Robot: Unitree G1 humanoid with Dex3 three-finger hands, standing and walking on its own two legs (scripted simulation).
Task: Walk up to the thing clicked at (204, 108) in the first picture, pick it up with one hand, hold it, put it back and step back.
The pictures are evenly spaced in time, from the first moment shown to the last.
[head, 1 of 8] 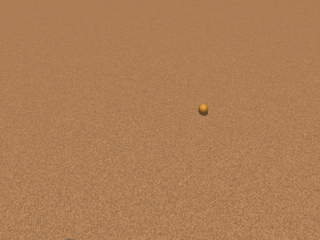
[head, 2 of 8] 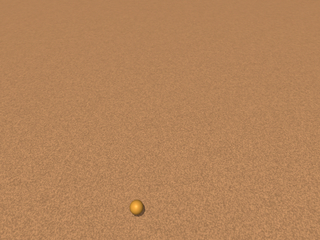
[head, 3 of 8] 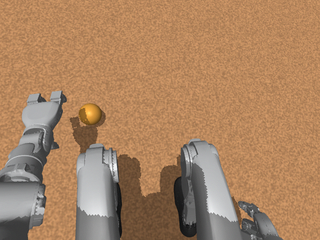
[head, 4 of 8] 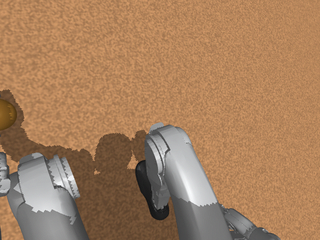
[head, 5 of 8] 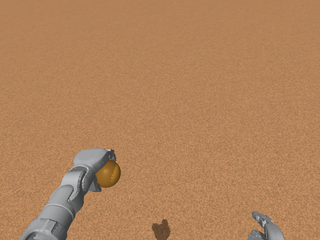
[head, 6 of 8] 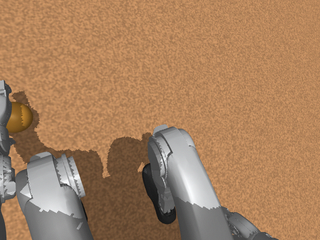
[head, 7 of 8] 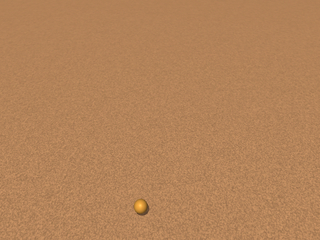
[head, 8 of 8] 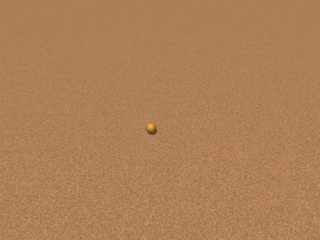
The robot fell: no
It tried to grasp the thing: yes
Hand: left
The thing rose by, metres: 0.68
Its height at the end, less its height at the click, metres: +0.00
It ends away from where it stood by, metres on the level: 0.01
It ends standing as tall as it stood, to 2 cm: yes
